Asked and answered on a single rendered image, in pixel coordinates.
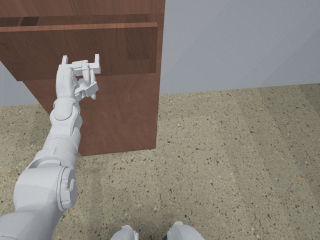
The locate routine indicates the cabinet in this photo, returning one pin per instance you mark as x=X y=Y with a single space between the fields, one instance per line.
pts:
x=124 y=115

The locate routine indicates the robot left shin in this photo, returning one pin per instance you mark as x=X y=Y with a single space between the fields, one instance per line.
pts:
x=126 y=227

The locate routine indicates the robot left hand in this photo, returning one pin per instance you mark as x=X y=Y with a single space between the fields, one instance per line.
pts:
x=67 y=85

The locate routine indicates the right robot thigh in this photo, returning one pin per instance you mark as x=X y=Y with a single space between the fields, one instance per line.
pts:
x=183 y=232

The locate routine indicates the drawer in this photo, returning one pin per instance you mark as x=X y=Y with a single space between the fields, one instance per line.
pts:
x=34 y=49

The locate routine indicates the handle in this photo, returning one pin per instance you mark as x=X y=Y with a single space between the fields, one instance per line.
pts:
x=93 y=66

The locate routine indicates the left robot forearm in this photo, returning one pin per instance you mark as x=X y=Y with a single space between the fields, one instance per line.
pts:
x=63 y=140

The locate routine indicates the left robot upper arm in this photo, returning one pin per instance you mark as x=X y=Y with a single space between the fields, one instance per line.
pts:
x=42 y=195

